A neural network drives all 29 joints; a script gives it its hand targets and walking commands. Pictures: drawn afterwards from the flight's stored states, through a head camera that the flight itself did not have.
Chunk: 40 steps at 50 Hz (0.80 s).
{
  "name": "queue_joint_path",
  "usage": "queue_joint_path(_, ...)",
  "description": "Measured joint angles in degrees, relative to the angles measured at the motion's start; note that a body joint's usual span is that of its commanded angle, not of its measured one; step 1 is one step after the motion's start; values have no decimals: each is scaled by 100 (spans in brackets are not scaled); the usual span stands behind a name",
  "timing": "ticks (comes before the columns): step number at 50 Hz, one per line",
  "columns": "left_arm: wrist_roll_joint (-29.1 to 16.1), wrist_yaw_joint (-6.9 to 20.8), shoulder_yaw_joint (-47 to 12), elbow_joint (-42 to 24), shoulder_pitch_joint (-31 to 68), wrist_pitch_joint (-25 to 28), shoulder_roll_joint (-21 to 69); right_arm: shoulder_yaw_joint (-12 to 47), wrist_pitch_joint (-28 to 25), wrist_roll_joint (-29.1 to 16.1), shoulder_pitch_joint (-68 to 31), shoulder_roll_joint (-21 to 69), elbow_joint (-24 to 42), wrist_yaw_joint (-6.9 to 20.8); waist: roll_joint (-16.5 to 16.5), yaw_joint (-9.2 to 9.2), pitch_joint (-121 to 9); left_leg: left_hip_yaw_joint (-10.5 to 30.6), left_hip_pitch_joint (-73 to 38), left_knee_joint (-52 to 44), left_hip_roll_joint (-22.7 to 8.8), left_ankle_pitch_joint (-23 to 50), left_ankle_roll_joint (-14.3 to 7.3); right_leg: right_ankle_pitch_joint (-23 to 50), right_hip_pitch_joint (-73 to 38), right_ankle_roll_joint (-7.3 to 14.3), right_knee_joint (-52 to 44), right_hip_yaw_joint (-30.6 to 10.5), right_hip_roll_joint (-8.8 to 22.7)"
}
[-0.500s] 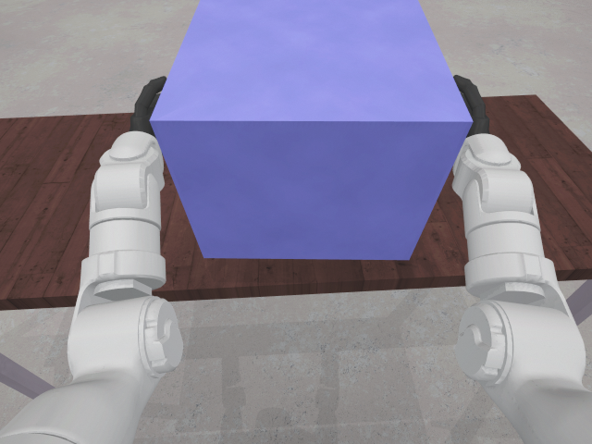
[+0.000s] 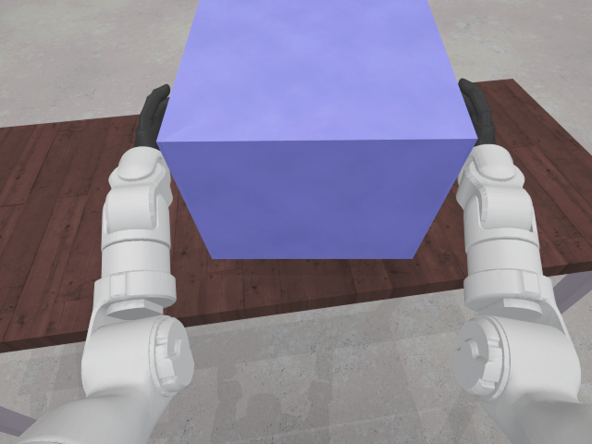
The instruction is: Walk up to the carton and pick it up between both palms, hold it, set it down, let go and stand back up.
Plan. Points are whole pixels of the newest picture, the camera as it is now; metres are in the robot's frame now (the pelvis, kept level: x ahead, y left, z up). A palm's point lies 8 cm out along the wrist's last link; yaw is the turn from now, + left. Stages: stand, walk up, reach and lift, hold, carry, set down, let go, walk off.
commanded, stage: set down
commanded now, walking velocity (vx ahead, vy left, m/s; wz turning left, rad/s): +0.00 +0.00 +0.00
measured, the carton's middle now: (311, 129) +0.51 -0.03 +0.15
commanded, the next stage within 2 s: none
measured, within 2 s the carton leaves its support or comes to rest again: rests again in 1.44 s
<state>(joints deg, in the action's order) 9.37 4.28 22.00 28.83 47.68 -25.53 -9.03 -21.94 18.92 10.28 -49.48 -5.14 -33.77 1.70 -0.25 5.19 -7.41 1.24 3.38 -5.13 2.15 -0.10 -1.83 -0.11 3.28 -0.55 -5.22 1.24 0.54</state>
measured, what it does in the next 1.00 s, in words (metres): stands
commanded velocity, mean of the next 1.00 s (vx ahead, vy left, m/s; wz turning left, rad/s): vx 0.00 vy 0.00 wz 0.00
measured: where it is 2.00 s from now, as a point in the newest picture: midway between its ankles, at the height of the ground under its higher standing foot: outside the picture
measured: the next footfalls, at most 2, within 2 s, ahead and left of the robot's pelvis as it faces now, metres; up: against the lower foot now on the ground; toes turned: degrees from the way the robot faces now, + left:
none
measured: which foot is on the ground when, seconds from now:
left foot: down 0.00-1.00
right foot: down 0.00-1.00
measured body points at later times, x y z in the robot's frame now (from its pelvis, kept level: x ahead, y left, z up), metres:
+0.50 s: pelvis -0.01 -0.01 +0.00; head +0.04 +0.01 +0.45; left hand +0.47 +0.19 +0.16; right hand +0.45 -0.21 +0.19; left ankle -0.05 +0.10 -0.75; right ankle -0.05 -0.12 -0.75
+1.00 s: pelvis -0.02 -0.01 +0.00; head +0.02 -0.01 +0.45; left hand +0.44 +0.20 +0.14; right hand +0.43 -0.20 +0.13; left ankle -0.05 +0.10 -0.75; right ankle -0.05 -0.12 -0.75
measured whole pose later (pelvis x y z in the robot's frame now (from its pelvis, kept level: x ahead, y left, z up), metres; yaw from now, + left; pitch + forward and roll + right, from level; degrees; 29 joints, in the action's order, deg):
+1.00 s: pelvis -0.02 -0.01 +0.00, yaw +3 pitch +11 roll -1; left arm 10.2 4.1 22.8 51.6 54.3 -10.5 -10.6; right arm -31.6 9.5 21.0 -48.5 -2.1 -41.9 2.6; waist -0.8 2.3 -6.4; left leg 4.4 16.7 13.6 1.4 -7.3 -0.9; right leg -5.1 12.5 0.3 7.1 4.8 -0.4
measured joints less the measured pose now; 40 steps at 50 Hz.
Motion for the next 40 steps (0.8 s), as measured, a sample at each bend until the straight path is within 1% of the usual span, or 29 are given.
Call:
queue_joint_path(6, 123, 13, 108, 316, 252, -224, -17, 40, 101, 5, -309, -174, -536, 13, -130, -143, 419, -54, -199, 2, 35, -25, -39, -6, -184, -46, 0, -53, 35)
queue_joint_path(10, 38, -29, 48, 437, 173, -245, -40, -6, 124, 94, -256, -127, -626, 20, -171, -177, 482, -18, 87, -2, 40, 56, -39, 56, 89, -47, -1, -16, 41)
queue_joint_path(12, -72, -72, -34, 408, 59, -167, -51, -47, 81, 147, -152, -64, -533, 28, -170, -174, 400, 17, 329, -5, 36, 108, -31, 93, 319, -36, -2, 21, 37)
queue_joint_path(17, -474, -217, -269, 204, -142, 282, -127, -194, -159, 244, -15, 100, -44, 67, -99, -114, 28, 124, 889, -6, 9, 231, 11, 176, 844, 3, 0, 132, 10)
queue_joint_path(19, -557, -254, -317, 275, -57, 460, -188, -260, -282, 284, -105, 111, -34, 74, -45, -84, -157, 152, 1039, -6, -4, 254, 27, 186, 986, 21, -1, 161, -4)
queue_joint_path(21, -578, -258, -326, 509, 110, 602, -263, -331, -376, 342, -259, 96, -182, 65, 18, -59, -346, 159, 1116, -5, -21, 244, 41, 175, 1060, 41, 0, 168, -21)
queue_joint_path(25, -419, -167, -265, 1354, 601, 710, -439, -500, -313, 561, -716, 18, -791, 24, 131, -25, -408, 130, 925, 2, -49, 200, 58, 150, 880, 62, 0, 137, -49)
queue_joint_path(27, 235, 73, 231, 1671, 946, 725, -288, -495, -367, 587, -853, -112, -1109, 13, 205, -52, -23, 136, 835, 465, -34, -27, 50, 38, 668, 56, 228, 156, -39)
queue_joint_path(28, 511, 145, 452, 1738, 1052, 704, -189, -491, -423, 572, -833, -160, -1217, 16, 226, -87, 175, 147, 784, 697, -29, -167, 41, -65, 588, 46, 405, 170, -34)
queue_joint_path(30, 848, 243, 642, 1740, 1056, 674, -48, -570, -518, 558, -590, -125, -1239, 35, 230, -123, 373, 205, 751, 988, -15, -330, 44, -261, 541, 32, 712, 230, -21)
queue_joint_path(31, 909, 258, 623, 1712, 985, 689, 2, -657, -571, 588, -401, -50, -1182, 56, 223, -142, 387, 240, 787, 1096, -5, -382, 47, -335, 564, 35, 822, 267, -13)
queue_joint_path(34, 841, 177, 420, 1577, 663, 815, 77, -943, -749, 785, 140, 294, -900, 90, 164, -249, 367, 287, 932, 1355, 6, -507, 69, -434, 649, 52, 986, 317, -7)
queue_joint_path(36, 629, 180, 265, 1449, 377, 1034, 76, -1068, -915, 880, 392, 506, -577, 111, 95, -294, 275, 277, 1078, 1494, -4, -573, 83, -430, 742, 59, 1002, 309, -21)
queue_joint_path(38, 456, 139, 155, 1379, 174, 1187, 88, -1071, -1004, 993, 519, 564, -446, 144, 25, -325, 134, 266, 1236, 1600, -17, -619, 86, -399, 841, 63, 975, 299, -38)
queue_joint_path(40, 346, 76, 97, 1441, 125, 1264, 89, -1020, -1027, 1059, 522, 509, -478, 165, -31, -339, 81, 273, 1303, 1672, -24, -647, 82, -385, 873, 61, 973, 307, -47)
